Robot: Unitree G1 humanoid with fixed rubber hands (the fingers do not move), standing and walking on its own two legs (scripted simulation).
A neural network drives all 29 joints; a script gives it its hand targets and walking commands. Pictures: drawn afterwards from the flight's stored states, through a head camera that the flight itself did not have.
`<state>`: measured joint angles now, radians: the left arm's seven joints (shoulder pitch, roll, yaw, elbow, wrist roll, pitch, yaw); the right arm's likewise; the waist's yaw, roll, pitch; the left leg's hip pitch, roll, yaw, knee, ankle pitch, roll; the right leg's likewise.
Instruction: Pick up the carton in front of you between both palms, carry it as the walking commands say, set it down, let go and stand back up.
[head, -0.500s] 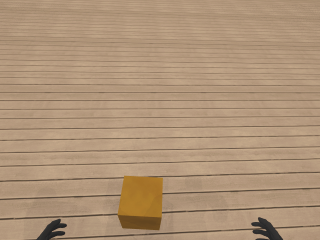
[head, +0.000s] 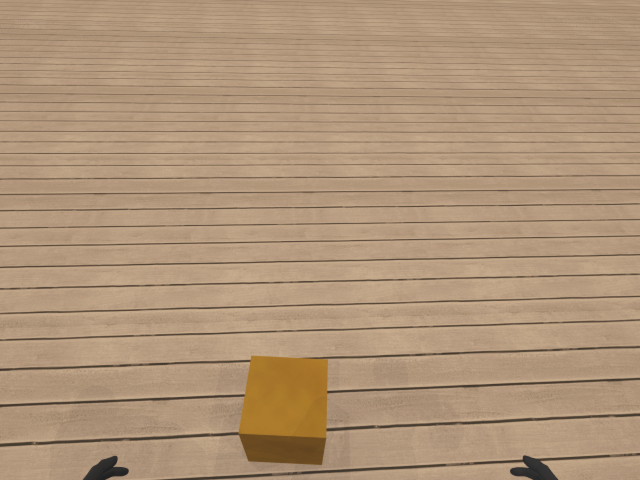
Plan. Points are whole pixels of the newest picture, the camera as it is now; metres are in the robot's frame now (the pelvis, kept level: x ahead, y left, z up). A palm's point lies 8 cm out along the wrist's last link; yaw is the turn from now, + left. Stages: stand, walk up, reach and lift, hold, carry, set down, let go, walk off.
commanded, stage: stand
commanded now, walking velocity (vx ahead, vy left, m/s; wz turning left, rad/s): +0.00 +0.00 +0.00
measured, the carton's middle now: (287, 411) +0.44 +0.07 -0.65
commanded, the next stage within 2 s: none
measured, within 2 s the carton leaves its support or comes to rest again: neither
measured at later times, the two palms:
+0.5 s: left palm out of the picture +0.08 +0.30 -0.10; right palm out of the picture +0.09 -0.30 -0.09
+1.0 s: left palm out of the picture +0.07 +0.31 -0.10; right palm out of the picture +0.08 -0.31 -0.09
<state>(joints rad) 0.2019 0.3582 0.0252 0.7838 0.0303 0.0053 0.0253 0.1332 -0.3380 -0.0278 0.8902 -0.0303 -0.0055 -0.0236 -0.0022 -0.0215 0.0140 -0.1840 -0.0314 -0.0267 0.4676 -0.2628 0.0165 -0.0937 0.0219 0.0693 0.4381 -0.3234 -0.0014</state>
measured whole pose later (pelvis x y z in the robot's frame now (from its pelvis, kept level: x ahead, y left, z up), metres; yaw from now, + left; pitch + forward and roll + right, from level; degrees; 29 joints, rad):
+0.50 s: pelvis -0.02 +0.00 +0.01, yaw +0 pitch -2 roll +0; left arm 0.18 0.38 0.01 0.92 0.02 -0.01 0.02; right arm 0.11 -0.36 -0.01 1.00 -0.02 -0.01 -0.01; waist 0.00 -0.01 0.02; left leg -0.16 -0.03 -0.03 0.40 -0.20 0.01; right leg -0.07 0.02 0.06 0.37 -0.26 0.00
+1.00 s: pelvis -0.02 +0.00 +0.01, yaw +0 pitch -2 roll +0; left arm 0.15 0.39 0.01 0.98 0.02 -0.01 0.01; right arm 0.10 -0.38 0.00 1.05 -0.01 -0.02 -0.01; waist 0.00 -0.01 0.03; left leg -0.15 -0.03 -0.04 0.37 -0.17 0.01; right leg -0.06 0.02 0.06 0.34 -0.24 0.00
